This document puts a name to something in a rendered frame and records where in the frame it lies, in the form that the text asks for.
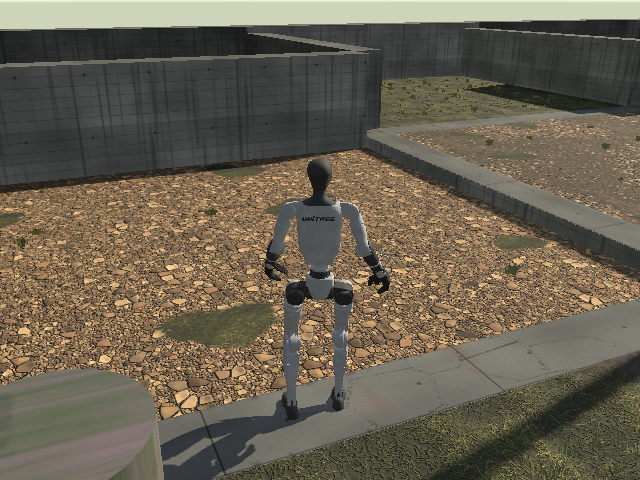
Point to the humanoid robot torso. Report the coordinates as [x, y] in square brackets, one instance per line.
[319, 239]

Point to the right robot hand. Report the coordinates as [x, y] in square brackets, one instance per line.
[385, 281]

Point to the right robot shin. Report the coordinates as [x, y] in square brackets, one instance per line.
[340, 365]

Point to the left robot hand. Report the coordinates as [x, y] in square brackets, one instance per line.
[271, 275]

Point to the left robot upper arm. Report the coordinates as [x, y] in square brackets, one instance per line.
[288, 211]

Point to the right robot upper arm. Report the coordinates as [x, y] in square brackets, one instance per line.
[352, 212]

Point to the robot left forearm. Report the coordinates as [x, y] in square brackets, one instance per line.
[271, 258]

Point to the robot right forearm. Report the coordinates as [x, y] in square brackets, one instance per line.
[374, 262]

